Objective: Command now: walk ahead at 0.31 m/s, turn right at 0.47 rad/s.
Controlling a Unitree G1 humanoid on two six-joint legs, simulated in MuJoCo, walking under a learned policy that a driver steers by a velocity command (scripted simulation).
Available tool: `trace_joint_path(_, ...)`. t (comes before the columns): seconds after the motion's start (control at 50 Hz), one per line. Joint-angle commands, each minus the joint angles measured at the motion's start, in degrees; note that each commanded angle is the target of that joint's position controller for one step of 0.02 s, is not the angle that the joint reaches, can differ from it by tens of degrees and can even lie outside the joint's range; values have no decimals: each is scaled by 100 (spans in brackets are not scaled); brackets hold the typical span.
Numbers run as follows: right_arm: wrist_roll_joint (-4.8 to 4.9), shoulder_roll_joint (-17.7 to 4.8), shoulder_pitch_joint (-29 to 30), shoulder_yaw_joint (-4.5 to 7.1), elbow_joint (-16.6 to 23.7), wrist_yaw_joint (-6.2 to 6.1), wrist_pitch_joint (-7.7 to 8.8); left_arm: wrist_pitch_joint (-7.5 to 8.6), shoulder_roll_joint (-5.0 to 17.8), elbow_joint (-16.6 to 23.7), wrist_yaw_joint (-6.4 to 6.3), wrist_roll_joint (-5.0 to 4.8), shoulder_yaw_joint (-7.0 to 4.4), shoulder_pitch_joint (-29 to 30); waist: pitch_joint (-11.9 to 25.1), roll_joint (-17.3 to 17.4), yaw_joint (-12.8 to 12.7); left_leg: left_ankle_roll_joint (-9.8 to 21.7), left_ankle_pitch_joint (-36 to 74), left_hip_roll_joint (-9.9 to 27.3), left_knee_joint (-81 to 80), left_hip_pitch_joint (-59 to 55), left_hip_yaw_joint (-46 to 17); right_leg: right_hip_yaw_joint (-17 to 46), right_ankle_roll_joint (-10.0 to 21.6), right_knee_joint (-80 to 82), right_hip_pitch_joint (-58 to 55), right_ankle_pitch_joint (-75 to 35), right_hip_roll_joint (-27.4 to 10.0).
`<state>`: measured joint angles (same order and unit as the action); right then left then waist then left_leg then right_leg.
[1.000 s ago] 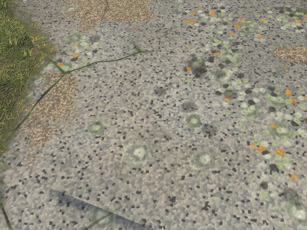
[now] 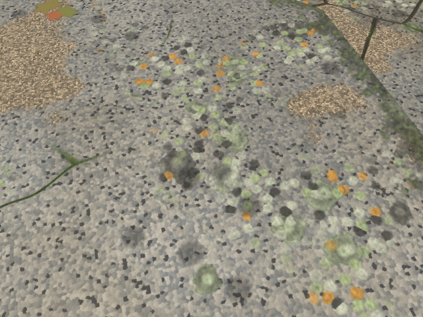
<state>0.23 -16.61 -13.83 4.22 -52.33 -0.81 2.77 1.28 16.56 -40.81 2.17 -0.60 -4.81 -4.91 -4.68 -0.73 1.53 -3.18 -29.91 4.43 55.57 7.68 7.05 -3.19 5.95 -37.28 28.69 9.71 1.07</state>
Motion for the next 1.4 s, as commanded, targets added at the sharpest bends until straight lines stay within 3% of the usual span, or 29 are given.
trace_joint_path(0.02,214,-754,273,69,700,81,350,117,1017,199,-32,43,-254,-1193,1959,-305,-611,163,-191,-216,2539,3261,-1097,3052,1547,1522,-4150,-3130,-2008)
trace_joint_path(0.04,158,-668,214,62,544,25,323,157,768,174,-40,-6,-185,-882,1372,191,-374,170,237,96,2014,3100,-1009,2304,1224,1533,-3283,-3354,-1724)
trace_joint_path(0.06,64,-717,175,98,439,-14,254,167,509,182,-78,-3,-105,-612,1173,111,-233,174,462,282,1575,2799,-1001,1886,1055,1669,-2689,-3340,-1562)
trace_joint_path(0.12,49,-508,-234,82,195,-38,-5,246,426,51,-109,192,-20,-396,1107,-131,86,92,968,309,1011,1820,-966,1138,975,2046,-1664,-4026,-1346)
trace_joint_path(0.2,21,-334,32,10,198,-61,-91,274,449,-195,-235,234,12,-175,1035,-319,73,-6,1981,278,-512,1690,-992,313,727,2186,-1684,-3913,-1120)
trace_joint_path(0.32,65,-558,650,76,535,31,-185,23,685,-473,-392,182,-54,-277,705,-374,-236,62,1928,142,-1213,2153,-848,304,736,2195,-2375,-2778,-1515)
trace_joint_path(0.44,93,-425,577,104,749,229,-247,-265,769,-417,-538,-5,-124,-147,645,-425,-124,341,1278,-132,-1954,2037,-424,350,515,1243,-2902,-3262,-1815)
trace_joint_path(0.48,51,-728,71,228,676,235,-190,-282,744,-441,-576,-39,-140,-293,967,-32,117,703,3227,-229,-3139,756,-688,-152,-91,36,-2459,-3135,-1248)
trace_joint_path(0.5,-32,-1433,-235,414,711,131,-169,-213,532,-191,-546,172,-78,-140,1298,1226,80,1353,6136,862,-3049,-422,-2360,-506,-606,-1501,-1094,-1101,-519)
trace_joint_path(0.52,-149,-1533,-539,402,693,125,-163,-165,325,-15,-493,289,-6,149,1758,1812,214,2514,7351,1784,-3209,-1309,-3881,39,-856,-2754,344,3007,489)
trace_joint_path(0.54,-137,-1207,-385,301,783,138,-116,-136,441,-120,-415,160,-40,115,1960,973,227,2480,6645,1695,-3225,-1293,-3516,823,-801,-3348,529,3087,156)
trace_joint_path(0.56,-54,-1093,36,295,886,107,-88,-130,512,-165,-390,7,-73,157,1541,706,83,2174,6004,1348,-3233,-998,-2951,830,-777,-3379,782,2616,7)
trace_joint_path(0.58,57,-990,318,281,949,64,-111,-144,533,-243,-432,7,-99,153,1253,393,-18,1874,5345,1059,-3306,-731,-2631,771,-816,-3091,905,2192,-100)
trace_joint_path(0.6,124,-899,482,250,998,12,-150,-168,649,-244,-488,57,-147,212,1105,397,-76,1727,4953,926,-3402,-472,-2513,784,-873,-2787,825,1846,-191)
trace_joint_path(0.72,59,-1080,425,308,1081,-134,-304,-157,409,-265,-533,29,-99,178,1186,759,-94,1631,4530,591,-3448,-164,-2478,756,-1152,-1445,229,1138,12)
trace_joint_path(0.86,-48,-931,651,181,1092,-115,-421,-94,527,-372,-406,-7,-92,42,1033,1048,16,1550,3685,590,-3338,304,-2734,622,-1070,-298,-724,1017,-97)
trace_joint_path(0.92,24,-778,788,66,1076,-131,-462,27,462,-522,-298,24,-70,-341,920,912,-266,1238,3388,334,-2999,456,-2761,480,-802,1456,-1594,-150,-67)
trace_joint_path(0.94,-18,-639,584,13,1041,-139,-442,55,676,-529,-292,110,-100,-407,930,548,-203,944,2698,76,-2731,737,-2607,915,-620,1727,-2068,-821,-523)
trace_joint_path(0.96,-146,-405,283,-62,1053,-125,-397,49,1083,-453,-321,213,-143,-368,1038,-660,110,605,1186,-598,-1825,1210,-1929,1983,-165,1772,-2466,-2258,-1547)
trace_joint_path(0.98,-104,-529,395,-12,1144,-121,-364,57,931,-512,-298,329,-64,-228,883,-1342,139,338,-213,-862,-1507,1439,-1524,2697,787,1857,-1927,-2487,-2185)
trace_joint_path(1.0,-81,-895,561,80,1077,-138,-359,104,706,-447,-281,311,-5,-104,821,-1078,-53,176,-464,-680,-799,1373,-1544,2718,1036,1992,-1776,-2183,-2162)
trace_joint_path(1.02,-16,-994,669,151,1055,-146,-372,128,716,-495,-295,255,-7,-106,770,-951,-115,95,-389,-690,-350,1566,-1518,2484,927,1954,-1921,-2045,-1946)
trace_joint_path(1.06,-13,-806,615,152,933,-179,-460,146,744,-557,-322,97,6,-8,690,-773,-82,-96,-131,-515,-95,1725,-1570,2088,680,1823,-2086,-2081,-1706)
trace_joint_path(1.12,19,-304,601,-7,802,-133,-438,37,623,-730,-347,68,46,-20,762,-837,-97,-206,270,-416,-1345,1128,-1107,1395,418,1623,-2124,-2490,-1217)
trace_joint_path(1.2,29,-435,477,30,531,-97,-430,-51,649,-945,-339,-4,67,-319,856,-804,-115,31,2279,-486,-3673,-25,-850,1269,162,1433,-2111,-2133,-1001)
trace_joint_path(1.24,-42,-998,486,124,552,-135,-479,67,598,-994,-243,143,99,-564,968,120,-397,423,3732,123,-3158,-611,-1401,946,-294,1335,-1582,-893,-632)
trace_joint_path(1.26,-46,-826,539,95,452,-73,-466,80,423,-1051,-243,132,137,-514,978,519,-389,628,2905,78,-3117,-113,-1373,596,-529,1389,-1878,-231,-341)
trace_joint_path(1.3,-103,-513,599,6,380,-7,-382,29,493,-1075,-290,114,125,-123,682,327,-240,561,2325,-29,-3335,320,-1387,511,-667,1207,-2012,-256,-298)
trace_joint_path(1.4,-80,-523,454,-57,99,-22,-219,-110,488,-1274,-388,96,119,-208,433,401,-264,416,2408,-142,-3345,505,-1306,530,-636,1185,-2041,-474,-310)
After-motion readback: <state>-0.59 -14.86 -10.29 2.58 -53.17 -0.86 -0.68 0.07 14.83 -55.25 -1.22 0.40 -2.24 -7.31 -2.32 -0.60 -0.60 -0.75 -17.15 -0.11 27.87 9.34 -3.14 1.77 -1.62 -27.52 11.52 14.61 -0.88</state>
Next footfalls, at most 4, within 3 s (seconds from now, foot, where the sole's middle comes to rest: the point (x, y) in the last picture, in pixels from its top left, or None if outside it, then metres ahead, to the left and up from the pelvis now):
0.48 left None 0.22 0.14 -0.75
0.94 right None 0.29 -0.09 -0.75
1.22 left None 0.17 0.15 -0.75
2.18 left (130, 276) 0.56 0.28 -0.75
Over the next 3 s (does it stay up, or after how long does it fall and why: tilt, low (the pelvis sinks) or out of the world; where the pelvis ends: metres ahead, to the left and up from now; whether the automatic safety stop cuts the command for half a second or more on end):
stays up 0.88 0.21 0.03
